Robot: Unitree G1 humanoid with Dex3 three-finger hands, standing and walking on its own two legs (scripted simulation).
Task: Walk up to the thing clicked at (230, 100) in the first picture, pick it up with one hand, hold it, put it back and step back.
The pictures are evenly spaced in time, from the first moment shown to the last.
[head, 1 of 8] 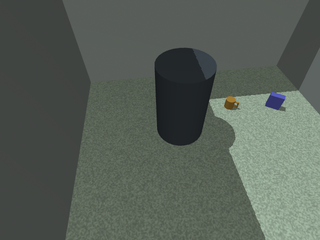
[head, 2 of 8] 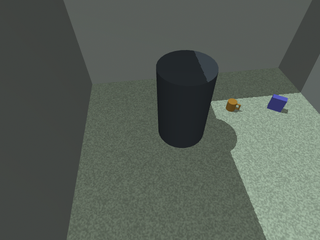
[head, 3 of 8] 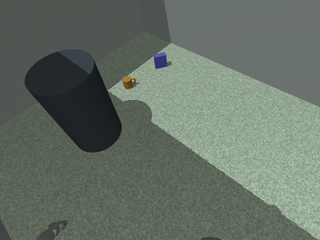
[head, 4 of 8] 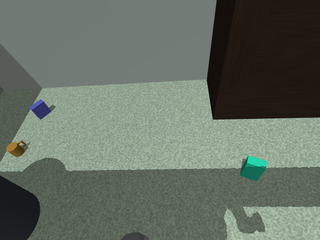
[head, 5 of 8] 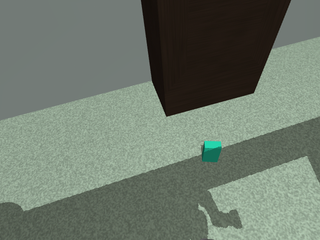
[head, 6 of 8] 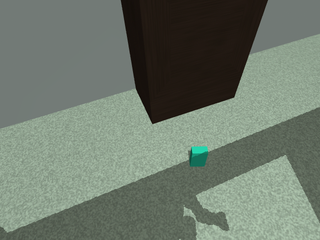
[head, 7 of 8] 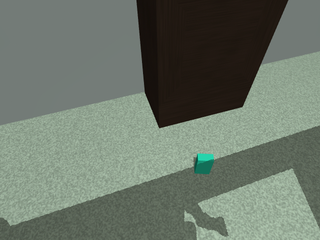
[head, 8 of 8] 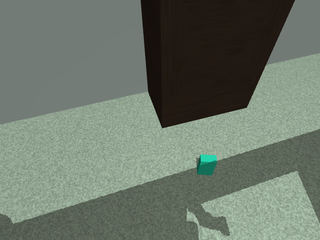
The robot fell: no
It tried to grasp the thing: no
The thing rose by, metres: 0.00
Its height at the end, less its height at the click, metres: +0.00
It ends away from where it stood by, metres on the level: 0.00
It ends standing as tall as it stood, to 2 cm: yes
